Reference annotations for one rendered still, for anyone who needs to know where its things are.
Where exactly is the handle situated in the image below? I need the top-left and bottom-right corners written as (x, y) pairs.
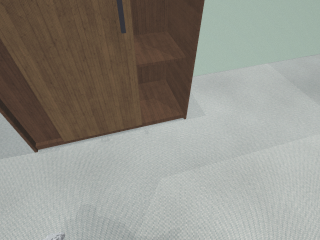
top-left (116, 0), bottom-right (126, 34)

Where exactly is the wardrobe door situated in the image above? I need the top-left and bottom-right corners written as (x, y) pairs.
top-left (0, 0), bottom-right (142, 142)
top-left (0, 39), bottom-right (61, 143)

